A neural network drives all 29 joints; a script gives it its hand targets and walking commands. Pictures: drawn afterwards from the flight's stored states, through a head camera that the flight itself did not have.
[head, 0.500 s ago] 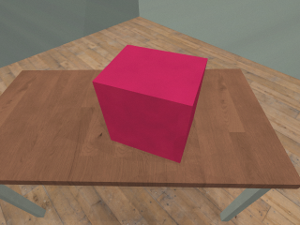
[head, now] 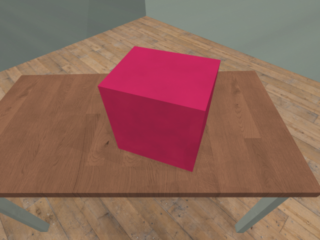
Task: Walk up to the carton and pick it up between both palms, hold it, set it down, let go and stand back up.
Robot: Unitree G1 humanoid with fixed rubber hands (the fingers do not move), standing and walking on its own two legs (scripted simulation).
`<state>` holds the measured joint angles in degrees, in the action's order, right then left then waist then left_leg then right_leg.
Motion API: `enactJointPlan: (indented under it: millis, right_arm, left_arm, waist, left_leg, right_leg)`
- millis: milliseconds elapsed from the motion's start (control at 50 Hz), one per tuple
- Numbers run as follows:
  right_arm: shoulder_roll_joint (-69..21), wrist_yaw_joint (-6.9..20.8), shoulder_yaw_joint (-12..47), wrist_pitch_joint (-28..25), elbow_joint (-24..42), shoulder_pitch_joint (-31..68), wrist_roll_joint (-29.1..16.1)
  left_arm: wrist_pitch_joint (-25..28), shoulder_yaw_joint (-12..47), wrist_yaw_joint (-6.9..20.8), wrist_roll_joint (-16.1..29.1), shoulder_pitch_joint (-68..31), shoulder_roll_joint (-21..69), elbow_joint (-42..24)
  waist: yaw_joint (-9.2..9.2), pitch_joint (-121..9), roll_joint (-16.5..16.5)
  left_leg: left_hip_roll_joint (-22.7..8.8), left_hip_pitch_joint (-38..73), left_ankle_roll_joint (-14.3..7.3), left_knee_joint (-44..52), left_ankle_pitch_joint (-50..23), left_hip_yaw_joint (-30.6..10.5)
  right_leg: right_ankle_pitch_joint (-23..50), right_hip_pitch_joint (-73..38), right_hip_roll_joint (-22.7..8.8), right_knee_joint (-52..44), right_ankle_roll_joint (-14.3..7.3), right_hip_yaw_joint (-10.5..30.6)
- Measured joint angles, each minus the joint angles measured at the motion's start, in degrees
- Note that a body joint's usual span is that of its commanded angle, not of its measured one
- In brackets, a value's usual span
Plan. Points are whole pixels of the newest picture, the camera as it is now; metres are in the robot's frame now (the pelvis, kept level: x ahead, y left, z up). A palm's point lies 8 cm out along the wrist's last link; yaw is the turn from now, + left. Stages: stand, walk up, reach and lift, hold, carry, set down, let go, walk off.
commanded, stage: stand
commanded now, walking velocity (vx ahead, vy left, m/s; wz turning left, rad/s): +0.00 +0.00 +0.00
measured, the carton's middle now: (163, 109) +0.50 +0.02 +0.03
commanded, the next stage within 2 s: none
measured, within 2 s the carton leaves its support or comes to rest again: neither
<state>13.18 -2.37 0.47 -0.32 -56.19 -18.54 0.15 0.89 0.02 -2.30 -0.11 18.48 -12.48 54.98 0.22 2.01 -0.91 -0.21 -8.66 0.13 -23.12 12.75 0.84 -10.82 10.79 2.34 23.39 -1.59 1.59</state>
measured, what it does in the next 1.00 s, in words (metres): stands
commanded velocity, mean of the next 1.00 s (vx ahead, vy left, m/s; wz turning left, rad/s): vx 0.00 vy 0.00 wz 0.00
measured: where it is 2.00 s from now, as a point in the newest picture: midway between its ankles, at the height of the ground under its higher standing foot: outside the picture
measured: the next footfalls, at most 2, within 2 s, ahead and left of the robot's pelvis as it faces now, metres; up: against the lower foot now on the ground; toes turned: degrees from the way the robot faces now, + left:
none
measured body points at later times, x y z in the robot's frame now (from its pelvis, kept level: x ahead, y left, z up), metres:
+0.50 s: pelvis +0.00 +0.00 +0.00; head +0.01 -0.01 +0.45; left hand +0.01 +0.25 -0.14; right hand +0.00 -0.25 -0.15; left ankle +0.00 +0.12 -0.74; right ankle +0.02 -0.10 -0.74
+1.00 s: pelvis +0.01 +0.00 +0.00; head +0.01 +0.00 +0.45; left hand +0.02 +0.25 -0.15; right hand +0.00 -0.24 -0.15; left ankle +0.00 +0.12 -0.74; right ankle +0.02 -0.10 -0.74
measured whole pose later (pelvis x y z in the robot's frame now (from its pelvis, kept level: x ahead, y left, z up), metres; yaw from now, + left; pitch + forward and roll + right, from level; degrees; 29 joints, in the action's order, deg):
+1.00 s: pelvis +0.01 +0.00 +0.00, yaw -1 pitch -1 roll +0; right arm 12.1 -2.5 0.3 -0.4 -57.7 -20.1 0.1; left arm 0.8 0.2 -2.7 0.1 19.0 -11.4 57.1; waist 0.0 1.1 -0.6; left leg -0.5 -8.4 0.2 -22.9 13.5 1.5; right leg -11.2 11.0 2.7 23.2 -1.4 2.8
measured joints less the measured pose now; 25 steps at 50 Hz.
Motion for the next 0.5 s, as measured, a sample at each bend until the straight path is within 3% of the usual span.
enactJointPlan:
  millis: [500]
  right_arm:
    - [-0.6,0.0,-0.3,0.1,-1.1,-1.2,0.0]
  left_arm:
    - [-0.1,-0.2,-0.1,0.1,0.7,0.7,1.1]
  waist:
    - [-0.04,-0.1,0.0]
  left_leg:
    - [-0.2,-0.6,0.1,-0.2,0.0,0.5]
  right_leg:
    - [0.2,0.9,0.2,0.3,0.0,0.7]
